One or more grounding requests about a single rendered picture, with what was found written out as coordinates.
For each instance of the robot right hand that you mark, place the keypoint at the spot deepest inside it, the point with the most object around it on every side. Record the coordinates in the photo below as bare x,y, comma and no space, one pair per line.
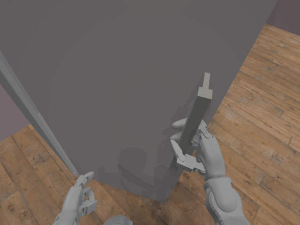
207,150

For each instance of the handle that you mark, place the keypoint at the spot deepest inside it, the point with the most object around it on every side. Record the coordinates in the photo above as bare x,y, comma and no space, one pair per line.
200,104

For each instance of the fridge door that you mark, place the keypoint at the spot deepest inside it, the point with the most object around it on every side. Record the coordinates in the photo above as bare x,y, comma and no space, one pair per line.
110,77

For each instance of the right robot forearm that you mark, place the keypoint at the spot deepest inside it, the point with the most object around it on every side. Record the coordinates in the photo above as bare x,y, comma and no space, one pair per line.
223,202

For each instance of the left robot thigh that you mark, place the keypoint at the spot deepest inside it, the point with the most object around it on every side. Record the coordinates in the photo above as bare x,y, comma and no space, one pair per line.
118,220

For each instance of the left robot forearm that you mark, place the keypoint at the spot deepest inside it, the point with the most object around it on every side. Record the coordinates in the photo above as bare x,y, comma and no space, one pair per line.
66,218

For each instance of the robot left hand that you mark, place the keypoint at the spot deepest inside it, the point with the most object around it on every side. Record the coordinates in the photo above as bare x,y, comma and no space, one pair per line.
75,199

